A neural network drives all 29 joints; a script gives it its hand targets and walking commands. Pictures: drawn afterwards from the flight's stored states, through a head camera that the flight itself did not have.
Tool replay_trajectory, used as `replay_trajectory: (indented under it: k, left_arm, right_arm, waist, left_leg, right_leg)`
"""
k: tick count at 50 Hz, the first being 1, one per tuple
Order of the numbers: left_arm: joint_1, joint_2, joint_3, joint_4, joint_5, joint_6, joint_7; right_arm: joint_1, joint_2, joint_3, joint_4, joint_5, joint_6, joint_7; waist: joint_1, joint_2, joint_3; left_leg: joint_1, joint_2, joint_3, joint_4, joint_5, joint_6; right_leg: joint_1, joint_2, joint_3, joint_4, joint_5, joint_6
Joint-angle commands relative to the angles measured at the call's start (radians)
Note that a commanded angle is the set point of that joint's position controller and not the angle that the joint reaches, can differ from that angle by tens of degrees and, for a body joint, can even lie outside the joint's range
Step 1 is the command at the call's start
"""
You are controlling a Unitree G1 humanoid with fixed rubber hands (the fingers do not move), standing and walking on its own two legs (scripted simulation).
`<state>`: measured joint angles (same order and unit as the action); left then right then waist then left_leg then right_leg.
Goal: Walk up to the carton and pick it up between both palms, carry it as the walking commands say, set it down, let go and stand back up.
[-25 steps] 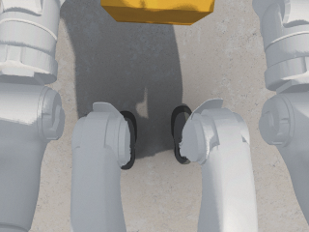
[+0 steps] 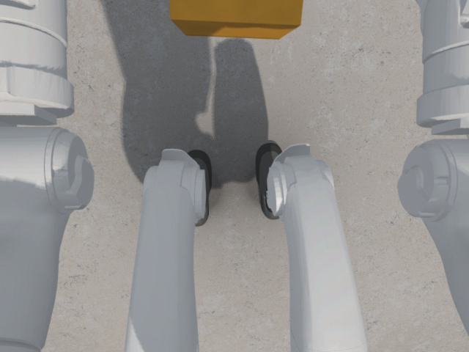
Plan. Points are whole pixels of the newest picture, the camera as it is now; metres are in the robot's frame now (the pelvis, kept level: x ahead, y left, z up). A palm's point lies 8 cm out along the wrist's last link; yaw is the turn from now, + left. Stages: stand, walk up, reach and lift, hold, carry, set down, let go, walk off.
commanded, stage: set down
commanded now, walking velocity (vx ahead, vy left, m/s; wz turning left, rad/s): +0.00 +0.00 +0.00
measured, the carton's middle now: out of the picture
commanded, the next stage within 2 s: let go in 0.64 s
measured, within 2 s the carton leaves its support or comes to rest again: neither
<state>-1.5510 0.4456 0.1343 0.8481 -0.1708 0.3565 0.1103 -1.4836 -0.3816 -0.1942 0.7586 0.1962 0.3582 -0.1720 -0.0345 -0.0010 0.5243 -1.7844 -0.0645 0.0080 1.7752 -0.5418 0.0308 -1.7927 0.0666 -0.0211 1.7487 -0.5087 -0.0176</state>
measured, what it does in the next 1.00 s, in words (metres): rises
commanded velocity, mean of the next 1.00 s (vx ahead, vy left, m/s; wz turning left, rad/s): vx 0.00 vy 0.00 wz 0.00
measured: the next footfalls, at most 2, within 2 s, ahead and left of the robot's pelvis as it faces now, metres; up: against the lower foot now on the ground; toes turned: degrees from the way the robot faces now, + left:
none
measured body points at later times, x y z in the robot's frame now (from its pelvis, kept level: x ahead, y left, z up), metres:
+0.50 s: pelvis +0.01 +0.00 +0.14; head +0.38 +0.00 +0.38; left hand +0.60 +0.18 +0.00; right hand +0.58 -0.21 +0.00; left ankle +0.11 +0.10 -0.47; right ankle +0.12 -0.10 -0.47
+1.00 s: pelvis +0.05 -0.01 +0.20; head +0.38 -0.01 +0.49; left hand +0.49 +0.19 +0.04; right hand +0.47 -0.23 +0.04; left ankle +0.11 +0.10 -0.47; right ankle +0.12 -0.10 -0.47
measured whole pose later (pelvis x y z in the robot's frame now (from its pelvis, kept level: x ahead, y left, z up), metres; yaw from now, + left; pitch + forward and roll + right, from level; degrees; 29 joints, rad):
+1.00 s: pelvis +0.05 -0.01 +0.20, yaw +1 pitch +21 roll +0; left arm -0.82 0.28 0.16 0.46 -0.03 0.31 0.09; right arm -0.77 -0.31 -0.15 0.42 0.03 0.30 -0.03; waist -0.03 0.00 0.52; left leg -0.96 -0.07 -0.04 0.91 -0.31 0.02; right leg -0.98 0.07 0.04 0.91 -0.29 -0.02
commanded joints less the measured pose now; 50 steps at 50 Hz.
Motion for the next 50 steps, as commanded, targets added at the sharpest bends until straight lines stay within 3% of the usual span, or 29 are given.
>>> replay_trajectory:
  k: [1, 3, 4, 5, 7, 9, 10, 12, 13, 14, 19, 20, 24, 25, 27, 28, 29, 31, 35, 36, 38, 39, 41, 42, 43, 45, 46, 48, 50]
  left_arm:
    - [-0.342, 0.161, 0.020, -0.134, 0.001, -0.018, -0.003]
    - [-0.354, 0.179, 0.020, -0.189, -0.013, -0.012, -0.010]
    - [-0.369, 0.190, 0.035, -0.175, -0.015, -0.017, -0.015]
    - [-0.364, 0.188, 0.030, -0.206, -0.019, -0.015, -0.017]
    - [-0.370, 0.203, 0.044, -0.170, -0.010, -0.007, -0.018]
    - [-0.357, 0.185, 0.024, -0.225, -0.014, -0.009, -0.024]
    - [-0.360, 0.183, 0.028, -0.236, -0.022, -0.006, -0.022]
    - [-0.319, 0.190, 0.032, -0.186, -0.021, 0.001, -0.027]
    - [-0.302, 0.173, 0.032, -0.180, -0.030, 0.003, -0.033]
    - [-0.313, 0.179, 0.043, -0.189, -0.018, -0.001, -0.039]
    - [-0.288, 0.169, 0.038, -0.202, -0.003, -0.019, -0.049]
    - [-0.298, 0.188, 0.051, -0.242, 0.004, -0.029, -0.046]
    - [-0.277, 0.164, 0.058, -0.177, 0.027, -0.043, -0.052]
    - [-0.284, 0.165, 0.068, -0.170, 0.043, -0.054, -0.054]
    - [-0.276, 0.124, 0.095, -0.021, 0.073, -0.071, -0.067]
    - [-0.267, 0.089, 0.089, -0.025, 0.089, -0.090, -0.071]
    - [-0.222, 0.094, 0.102, -0.011, 0.111, -0.109, -0.074]
    - [-0.185, 0.073, 0.107, 0.018, 0.120, -0.127, -0.078]
    - [-0.143, 0.058, 0.141, -0.010, 0.158, -0.139, -0.053]
    - [-0.094, 0.078, 0.148, -0.026, 0.179, -0.134, -0.050]
    - [0.073, 0.025, 0.094, -0.205, 0.162, -0.127, -0.024]
    - [0.152, 0.010, 0.094, -0.246, 0.166, -0.118, -0.012]
    - [0.058, 0.053, 0.090, -0.391, 0.137, -0.101, 0.001]
    - [0.187, 0.035, 0.077, -0.471, 0.135, -0.094, 0.008]
    - [0.182, 0.044, 0.083, -0.488, 0.136, -0.084, 0.010]
    - [0.368, 0.006, 0.057, -0.528, 0.148, -0.075, 0.005]
    - [0.391, 0.005, 0.063, -0.515, 0.148, -0.069, 0.001]
    - [0.541, -0.055, 0.024, -0.623, 0.137, -0.083, -0.012]
    - [0.681, -0.072, 0.041, -0.585, 0.148, -0.102, -0.025]
  right_arm:
    - [-0.330, -0.163, -0.010, -0.157, 0.009, -0.022, 0.005]
    - [-0.371, -0.184, -0.017, -0.233, 0.001, -0.016, 0.003]
    - [-0.355, -0.157, 0.006, -0.225, 0.008, -0.012, 0.002]
    - [-0.361, -0.184, -0.028, -0.245, 0.003, -0.014, 0.000]
    - [-0.335, -0.198, -0.031, -0.173, -0.019, 0.000, 0.007]
    - [-0.331, -0.195, -0.023, -0.223, 0.005, -0.003, 0.014]
    - [-0.334, -0.210, -0.026, -0.262, 0.002, -0.006, 0.011]
    - [-0.312, -0.188, -0.022, -0.223, -0.005, 0.005, 0.015]
    - [-0.293, -0.194, -0.020, -0.214, -0.014, 0.002, 0.019]
    - [-0.304, -0.155, 0.011, -0.213, 0.001, 0.009, 0.025]
    - [-0.280, -0.172, -0.033, -0.227, -0.032, -0.013, 0.026]
    - [-0.299, -0.170, -0.020, -0.268, -0.018, -0.017, 0.027]
    - [-0.283, -0.191, -0.071, -0.206, -0.057, -0.037, 0.032]
    - [-0.274, -0.161, -0.051, -0.192, -0.049, -0.044, 0.039]
    - [-0.246, -0.107, -0.053, -0.050, -0.074, -0.065, 0.057]
    - [-0.229, -0.107, -0.067, -0.033, -0.090, -0.086, 0.063]
    - [-0.218, -0.085, -0.069, -0.026, -0.102, -0.101, 0.067]
    - [-0.177, -0.090, -0.083, -0.020, -0.132, -0.128, 0.069]
    - [-0.110, -0.106, -0.097, -0.042, -0.190, -0.153, 0.084]
    - [-0.055, -0.113, -0.110, -0.076, -0.204, -0.151, 0.085]
    - [0.132, -0.117, -0.055, -0.226, -0.188, -0.147, 0.099]
    - [0.240, -0.108, -0.036, -0.243, -0.185, -0.131, 0.115]
    - [0.119, -0.149, -0.066, -0.355, -0.178, -0.118, 0.113]
    - [0.254, -0.149, -0.065, -0.395, -0.197, -0.111, 0.114]
    - [0.226, -0.140, -0.033, -0.478, -0.167, -0.102, 0.111]
    - [0.414, -0.111, -0.026, -0.470, -0.195, -0.090, 0.115]
    - [0.397, -0.120, -0.010, -0.494, -0.189, -0.084, 0.120]
    - [0.535, -0.083, 0.016, -0.583, -0.164, -0.092, 0.133]
    - [0.677, -0.058, 0.021, -0.540, -0.162, -0.112, 0.140]
  waist:
    - [-0.011, 0.042, -2.138]
    - [-0.028, 0.009, -2.215]
    - [-0.011, -0.002, -2.192]
    - [-0.033, 0.020, -2.200]
    - [-0.025, 0.033, -2.172]
    - [-0.023, 0.065, -2.211]
    - [-0.041, 0.041, -2.250]
    - [-0.019, 0.027, -2.201]
    - [-0.041, 0.022, -2.191]
    - [0.002, 0.016, -2.157]
    - [-0.029, 0.014, -2.164]
    - [-0.001, 0.007, -2.201]
    - [-0.016, 0.024, -2.092]
    - [-0.002, 0.012, -2.063]
    - [0.002, 0.008, -1.858]
    - [-0.013, 0.020, -1.874]
    - [0.018, 0.021, -1.838]
    - [-0.017, 0.005, -1.889]
    - [-0.023, 0.020, -1.928]
    - [-0.027, 0.033, -1.978]
    - [-0.035, 0.056, -2.246]
    - [-0.021, 0.071, -2.249]
    - [-0.048, 0.052, -2.171]
    - [-0.045, 0.051, -2.265]
    - [-0.034, 0.018, -2.221]
    - [-0.038, 0.011, -2.179]
    - [-0.020, -0.008, -2.098]
    - [-0.020, 0.001, -2.126]
    - [-0.016, -0.008, -1.967]
  left_leg:
    - [0.790, -0.021, -0.041, -0.208, 0.469, -0.003]
    - [0.802, -0.024, -0.034, -0.239, 0.457, 0.000]
    - [0.755, -0.027, -0.029, -0.243, 0.441, 0.005]
    - [0.795, -0.028, -0.024, -0.266, 0.446, 0.002]
    - [0.838, -0.020, -0.042, -0.307, 0.468, -0.005]
    - [0.932, -0.023, -0.039, -0.338, 0.500, -0.007]
    - [0.951, -0.030, -0.040, -0.346, 0.541, -0.006]
    - [0.946, -0.025, -0.037, -0.400, 0.514, -0.005]
    - [0.953, -0.019, -0.047, -0.425, 0.522, -0.006]
    - [0.918, -0.027, -0.034, -0.449, 0.509, -0.002]
    - [1.029, -0.020, -0.045, -0.556, 0.549, -0.005]
    - [1.058, -0.025, -0.043, -0.569, 0.574, -0.001]
    - [1.113, -0.011, -0.048, -0.665, 0.558, -0.009]
    - [1.113, -0.007, -0.050, -0.683, 0.569, -0.005]
    - [1.057, 0.009, -0.067, -0.731, 0.513, -0.005]
    - [1.057, 0.007, -0.063, -0.731, 0.538, -0.009]
    - [1.052, 0.005, -0.052, -0.749, 0.577, -0.015]
    - [1.060, 0.005, -0.057, -0.750, 0.608, -0.021]
    - [1.122, 0.000, -0.066, -0.768, 0.639, -0.031]
    - [1.185, 0.002, -0.076, -0.776, 0.651, -0.029]
    - [1.442, -0.009, -0.080, -0.774, 0.831, -0.037]
    - [1.515, -0.008, -0.086, -0.776, 0.840, -0.041]
    - [1.472, -0.007, -0.089, -0.782, 0.858, -0.031]
    - [1.553, -0.004, -0.090, -0.787, 0.913, -0.041]
    - [1.495, -0.006, -0.083, -0.794, 0.880, -0.026]
    - [1.510, 0.004, -0.070, -0.824, 0.875, -0.028]
    - [1.444, 0.006, -0.063, -0.845, 0.761, -0.020]
    - [1.467, 0.006, -0.071, -0.867, 0.833, -0.020]
    - [1.413, 0.014, -0.065, -0.903, 0.770, -0.017]
  right_leg:
    - [0.701, 0.032, -0.008, -0.185, 0.417, 0.019]
    - [0.806, 0.028, -0.003, -0.209, 0.456, 0.023]
    - [0.824, 0.020, 0.019, -0.233, 0.456, 0.025]
    - [0.848, 0.024, 0.012, -0.255, 0.467, 0.024]
    - [0.811, 0.021, 0.007, -0.286, 0.459, 0.026]
    - [0.829, 0.024, 0.011, -0.329, 0.465, 0.024]
    - [0.876, 0.025, 0.010, -0.349, 0.516, 0.023]
    - [0.897, 0.022, 0.010, -0.383, 0.485, 0.033]
    - [0.946, 0.020, 0.021, -0.412, 0.515, 0.027]
    - [0.964, 0.015, 0.038, -0.431, 0.519, 0.033]
    - [1.079, 0.015, 0.039, -0.529, 0.589, 0.035]
    - [1.111, 0.015, 0.046, -0.537, 0.612, 0.039]
    - [1.105, 0.011, 0.037, -0.636, 0.572, 0.040]
    - [1.111, 0.006, 0.041, -0.653, 0.589, 0.042]
    - [1.006, -0.005, 0.027, -0.696, 0.503, 0.043]
    - [1.035, -0.010, 0.035, -0.707, 0.550, 0.038]
    - [1.039, -0.004, 0.030, -0.710, 0.584, 0.043]
    - [1.111, -0.007, 0.039, -0.725, 0.660, 0.036]
    - [1.113, -0.002, 0.028, -0.740, 0.647, 0.040]
    - [1.142, 0.000, 0.030, -0.755, 0.646, 0.042]
    - [1.259, 0.023, 0.012, -0.755, 0.759, 0.043]
    - [1.255, 0.022, 0.011, -0.770, 0.729, 0.038]
    - [1.227, 0.030, 0.014, -0.767, 0.739, 0.039]
    - [1.307, 0.028, 0.020, -0.780, 0.775, 0.034]
    - [1.310, 0.023, 0.035, -0.789, 0.781, 0.038]
    - [1.379, 0.009, 0.043, -0.807, 0.811, 0.037]
    - [1.408, 0.000, 0.054, -0.813, 0.743, 0.040]
    - [1.490, 0.000, 0.055, -0.822, 0.827, 0.039]
    - [1.503, -0.013, 0.072, -0.861, 0.809, 0.036]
